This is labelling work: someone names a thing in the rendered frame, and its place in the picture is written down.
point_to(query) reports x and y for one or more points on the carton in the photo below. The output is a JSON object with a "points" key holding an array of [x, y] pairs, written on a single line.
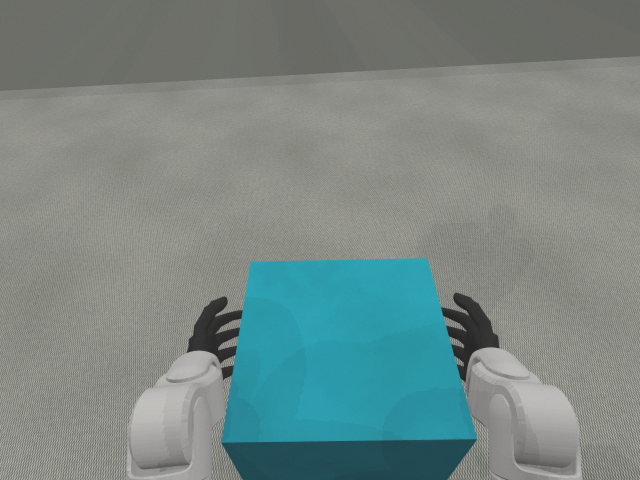
{"points": [[344, 370]]}

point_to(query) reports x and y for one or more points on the robot right forearm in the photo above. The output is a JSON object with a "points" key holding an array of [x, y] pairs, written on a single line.
{"points": [[533, 430]]}

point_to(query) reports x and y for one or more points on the robot left forearm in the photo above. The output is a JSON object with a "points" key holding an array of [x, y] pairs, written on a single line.
{"points": [[170, 428]]}

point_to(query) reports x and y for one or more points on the robot left hand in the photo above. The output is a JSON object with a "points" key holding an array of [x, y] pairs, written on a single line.
{"points": [[205, 338]]}

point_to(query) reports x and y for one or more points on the robot right hand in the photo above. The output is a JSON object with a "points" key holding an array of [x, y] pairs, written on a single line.
{"points": [[479, 332]]}

